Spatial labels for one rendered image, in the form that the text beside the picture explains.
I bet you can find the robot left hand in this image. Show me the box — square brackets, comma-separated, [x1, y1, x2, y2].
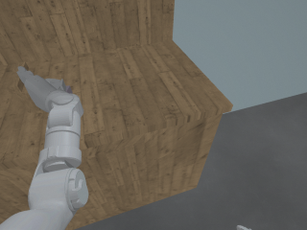
[16, 66, 66, 113]

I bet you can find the robot left upper arm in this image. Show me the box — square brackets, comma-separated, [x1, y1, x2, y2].
[0, 168, 89, 230]

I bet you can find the counter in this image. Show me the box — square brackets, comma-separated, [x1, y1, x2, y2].
[0, 0, 233, 230]

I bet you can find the robot left forearm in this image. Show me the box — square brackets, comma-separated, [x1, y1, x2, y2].
[28, 89, 84, 210]

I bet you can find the tap lever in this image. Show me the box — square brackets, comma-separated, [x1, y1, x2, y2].
[65, 85, 73, 94]

